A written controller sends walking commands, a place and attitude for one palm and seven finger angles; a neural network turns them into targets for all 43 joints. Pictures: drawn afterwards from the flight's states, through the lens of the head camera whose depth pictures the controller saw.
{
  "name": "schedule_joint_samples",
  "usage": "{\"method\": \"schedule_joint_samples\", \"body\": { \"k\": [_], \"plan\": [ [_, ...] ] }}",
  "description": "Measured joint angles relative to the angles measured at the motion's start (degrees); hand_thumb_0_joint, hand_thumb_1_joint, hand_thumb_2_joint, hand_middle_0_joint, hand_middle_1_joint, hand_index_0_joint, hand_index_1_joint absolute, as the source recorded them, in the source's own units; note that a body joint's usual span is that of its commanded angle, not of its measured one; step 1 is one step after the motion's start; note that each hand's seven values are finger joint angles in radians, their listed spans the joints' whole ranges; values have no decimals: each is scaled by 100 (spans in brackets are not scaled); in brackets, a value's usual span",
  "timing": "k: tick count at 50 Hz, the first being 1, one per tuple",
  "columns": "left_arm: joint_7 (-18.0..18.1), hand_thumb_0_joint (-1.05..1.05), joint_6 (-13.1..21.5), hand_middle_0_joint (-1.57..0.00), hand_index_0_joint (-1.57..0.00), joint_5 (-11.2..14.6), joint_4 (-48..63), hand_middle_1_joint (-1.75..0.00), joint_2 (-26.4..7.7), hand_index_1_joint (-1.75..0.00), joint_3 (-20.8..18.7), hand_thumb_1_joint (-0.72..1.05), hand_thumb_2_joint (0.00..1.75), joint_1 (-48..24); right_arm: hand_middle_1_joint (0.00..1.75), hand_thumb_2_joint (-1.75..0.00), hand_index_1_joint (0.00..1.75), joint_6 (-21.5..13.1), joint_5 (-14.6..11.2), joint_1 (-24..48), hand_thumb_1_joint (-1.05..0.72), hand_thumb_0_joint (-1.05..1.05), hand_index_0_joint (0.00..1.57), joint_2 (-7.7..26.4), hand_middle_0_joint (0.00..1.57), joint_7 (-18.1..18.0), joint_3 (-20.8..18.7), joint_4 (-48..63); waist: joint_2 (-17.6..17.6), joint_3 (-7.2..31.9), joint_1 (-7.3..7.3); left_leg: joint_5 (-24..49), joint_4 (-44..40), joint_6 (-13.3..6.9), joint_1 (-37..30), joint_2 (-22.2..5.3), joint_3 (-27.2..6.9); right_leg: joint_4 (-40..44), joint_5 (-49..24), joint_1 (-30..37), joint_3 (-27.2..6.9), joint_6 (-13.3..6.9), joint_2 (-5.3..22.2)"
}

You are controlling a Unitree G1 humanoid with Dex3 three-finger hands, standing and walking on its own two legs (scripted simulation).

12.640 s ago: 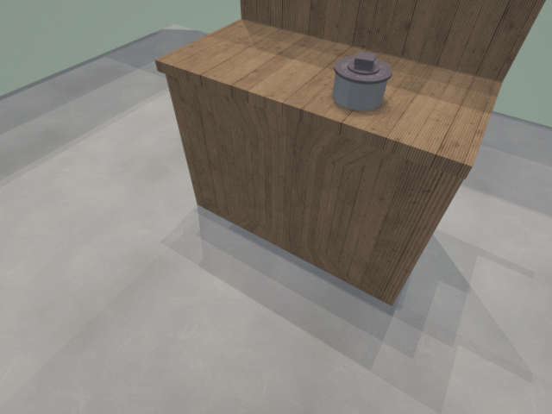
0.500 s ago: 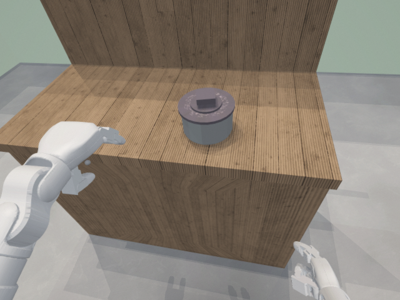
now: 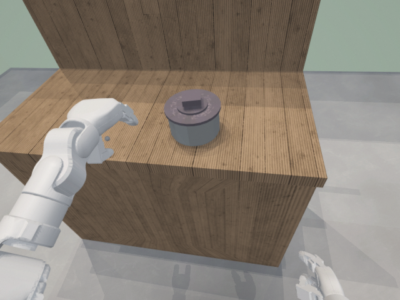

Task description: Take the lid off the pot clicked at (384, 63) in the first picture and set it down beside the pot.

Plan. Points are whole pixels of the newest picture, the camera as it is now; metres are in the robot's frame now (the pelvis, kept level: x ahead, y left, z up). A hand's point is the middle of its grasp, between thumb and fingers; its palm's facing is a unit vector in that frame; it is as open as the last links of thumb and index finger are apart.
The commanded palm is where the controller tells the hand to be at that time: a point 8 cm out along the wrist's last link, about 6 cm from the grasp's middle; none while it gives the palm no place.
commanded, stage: move the open hand above the knob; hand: left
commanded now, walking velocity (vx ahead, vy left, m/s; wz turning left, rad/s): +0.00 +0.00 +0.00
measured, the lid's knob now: (191, 98) +0.59 +0.08 +0.10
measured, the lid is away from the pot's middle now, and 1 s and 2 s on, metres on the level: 0.00 0.00 0.00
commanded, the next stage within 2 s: none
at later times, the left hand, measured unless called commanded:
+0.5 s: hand (138, 111) +0.45 +0.17 +0.16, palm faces -0.23 -0.05 -0.97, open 10.2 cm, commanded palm +0.43 +0.17 +0.23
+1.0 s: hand (176, 92) +0.51 +0.10 +0.17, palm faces -0.29 -0.02 -0.96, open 10.2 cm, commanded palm +0.51 +0.10 +0.23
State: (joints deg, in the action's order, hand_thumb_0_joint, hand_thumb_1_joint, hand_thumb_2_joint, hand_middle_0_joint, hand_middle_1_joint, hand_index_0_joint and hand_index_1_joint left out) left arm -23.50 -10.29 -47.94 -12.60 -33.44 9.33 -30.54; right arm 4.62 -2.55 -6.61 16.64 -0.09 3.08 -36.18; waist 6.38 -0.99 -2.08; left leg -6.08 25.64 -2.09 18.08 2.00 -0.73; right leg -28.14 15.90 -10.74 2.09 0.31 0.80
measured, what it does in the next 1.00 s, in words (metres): stands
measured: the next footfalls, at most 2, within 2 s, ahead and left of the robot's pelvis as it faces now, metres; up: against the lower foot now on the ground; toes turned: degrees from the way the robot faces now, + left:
none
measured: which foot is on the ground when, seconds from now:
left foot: down 0.00-1.00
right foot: down 0.00-1.00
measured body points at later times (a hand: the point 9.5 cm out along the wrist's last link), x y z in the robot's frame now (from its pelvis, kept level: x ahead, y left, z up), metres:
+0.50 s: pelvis +0.04 -0.01 +0.00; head +0.06 -0.05 +0.45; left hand +0.46 +0.17 +0.22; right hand +0.21 -0.25 -0.12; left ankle +0.08 +0.09 -0.74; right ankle -0.01 -0.12 -0.74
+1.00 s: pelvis +0.05 -0.01 +0.00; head +0.08 -0.05 +0.45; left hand +0.52 +0.10 +0.22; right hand +0.17 -0.25 -0.14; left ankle +0.08 +0.09 -0.74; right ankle -0.01 -0.12 -0.74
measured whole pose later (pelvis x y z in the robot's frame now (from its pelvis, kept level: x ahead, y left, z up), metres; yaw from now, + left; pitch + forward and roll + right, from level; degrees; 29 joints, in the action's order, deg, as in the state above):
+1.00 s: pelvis +0.05 -0.01 +0.00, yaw -1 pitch +5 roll +1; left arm -23.2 -15.8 -49.4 -44.0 -21.6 19.5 -61.2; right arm 9.9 -3.4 -9.1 15.9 0.8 2.2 -39.1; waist 4.7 2.2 2.5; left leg -10.4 27.5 -2.0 22.6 2.7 0.2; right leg -30.2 20.1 -15.4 1.1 0.0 1.6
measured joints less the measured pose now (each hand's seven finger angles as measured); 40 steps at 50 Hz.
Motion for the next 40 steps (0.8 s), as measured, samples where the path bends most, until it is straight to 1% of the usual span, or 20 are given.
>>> {"method": "schedule_joint_samples", "body": {
  "k": [3, 7, 9, 12, 17, 21, 26, 30, 32, 36, 40],
  "plan": [
    [-125, 0, 73, -85, -85, -16, -184, -8, 4, -9, 134, -35, 154, -142, 30, -90, 30, 25, 6, -42, -91, 1, 20, 50, 20, -38, -2, -30, -18, -2, 70, -60, 37, 19, -2, -10, 4, -44, 61, -4, -7, -21, -10],
    [-239, 0, 147, -85, -85, 16, -537, -8, -103, -9, 6, -35, 154, -414, 29, -90, 30, 52, 20, -83, -91, 1, 20, 96, 20, -69, -29, -61, -55, 14, 156, -134, 77, 45, 20, -36, 21, -81, 126, -34, -28, -52, -34],
    [-280, 0, 69, -85, -85, 51, -707, -8, -125, -9, -23, -35, 154, -564, 29, -90, 30, 88, -4, -140, -91, 1, 20, 123, 20, -54, -75, -40, -67, 44, 173, -171, 94, 55, 40, -41, 18, -85, 155, -47, -27, -63, -40],
    [-352, 0, -54, -85, -85, 94, -762, -8, -64, -8, 40, -35, 154, -656, 29, -90, 30, 164, -42, -204, -91, 1, 20, 176, 20, 0, -141, -4, -63, 84, 177, -228, 125, 60, 70, -39, 11, -79, 196, -58, -21, -71, -41],
    [-426, 0, 54, -85, -85, 111, -600, -8, -13, -8, 98, -35, 154, -578, 29, -90, 30, 274, -53, -139, -91, 1, 19, 204, 20, 25, -154, 38, -78, 88, 220, -330, 185, 53, 106, -35, 39, -104, 268, -85, -50, -67, -34],
    [-341, 0, 115, -85, -85, 129, -554, -8, 24, -9, 150, -35, 154, -753, 29, -90, 30, 286, -54, -93, -91, 1, 19, 166, 20, 34, -168, 58, -104, 77, 213, -378, 207, 49, 131, -12, 30, -103, 313, -91, -39, -66, -14],
    [-199, 0, -72, -85, -85, 89, -819, -8, 218, -8, 254, -35, 154, -1085, 29, -90, 30, 380, -96, -19, -91, 1, 19, 103, 20, 115, -155, 46, -87, 145, 172, -410, 209, 32, 207, 22, 30, -91, 342, -157, -37, -47, 20],
    [-194, 0, -318, -85, -85, 29, -811, -8, 402, -8, 585, -35, 154, -1271, 29, -90, 30, 447, -117, 27, -91, 1, 19, 49, 20, 178, -149, 49, -58, 186, 154, -425, 217, 10, 265, 65, 17, -103, 372, -202, -18, -25, 60],
    [-179, 0, -342, -85, -85, 15, -845, -8, 530, -8, 724, -35, 154, -1401, 29, -90, 30, 455, -115, 64, -91, 1, 19, 23, 20, 189, -133, 16, -44, 206, 149, -434, 229, 0, 291, 86, 9, -114, 387, -223, -8, -14, 79],
    [-95, 0, -339, -85, -85, -5, -1342, -8, 713, -9, 785, -35, 154, -1804, 29, -90, 30, 473, -115, 140, -91, 1, 20, -56, 20, 174, -53, -53, -66, 238, 190, -452, 245, -7, 335, 97, 36, -166, 414, -292, -35, -5, 96],
    [-21, 0, -514, -85, -85, -60, -1830, -8, 842, -9, 924, -35, 154, -2219, 29, -90, 30, 499, -120, 70, -91, 1, 20, -106, 20, 197, -49, -71, -98, 280, 241, -443, 230, -4, 390, 105, 47, -191, 425, -366, -46, -8, 105]
  ]
}}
